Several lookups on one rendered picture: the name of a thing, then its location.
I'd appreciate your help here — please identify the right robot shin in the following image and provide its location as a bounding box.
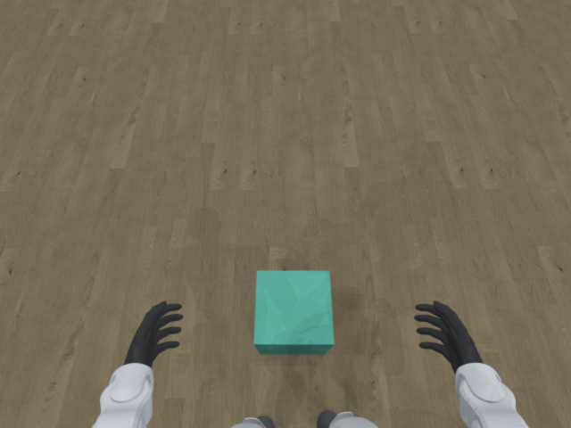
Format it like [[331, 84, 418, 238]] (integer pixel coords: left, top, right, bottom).
[[329, 412, 354, 426]]

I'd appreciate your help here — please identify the robot right forearm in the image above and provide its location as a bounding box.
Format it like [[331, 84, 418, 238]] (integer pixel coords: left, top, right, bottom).
[[455, 363, 529, 428]]

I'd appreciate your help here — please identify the robot left forearm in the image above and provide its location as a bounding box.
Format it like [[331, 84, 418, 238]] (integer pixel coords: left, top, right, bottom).
[[92, 363, 153, 428]]

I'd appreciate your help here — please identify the carton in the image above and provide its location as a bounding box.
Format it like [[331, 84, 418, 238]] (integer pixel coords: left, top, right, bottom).
[[253, 271, 335, 355]]

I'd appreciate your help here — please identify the robot left hand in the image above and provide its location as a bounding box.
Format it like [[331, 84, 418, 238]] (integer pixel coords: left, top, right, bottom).
[[123, 301, 183, 368]]

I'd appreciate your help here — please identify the robot right hand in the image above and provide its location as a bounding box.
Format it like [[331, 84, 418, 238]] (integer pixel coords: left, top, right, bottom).
[[414, 300, 483, 374]]

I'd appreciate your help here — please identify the robot right foot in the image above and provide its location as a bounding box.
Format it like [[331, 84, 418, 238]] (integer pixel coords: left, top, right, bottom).
[[317, 410, 336, 428]]

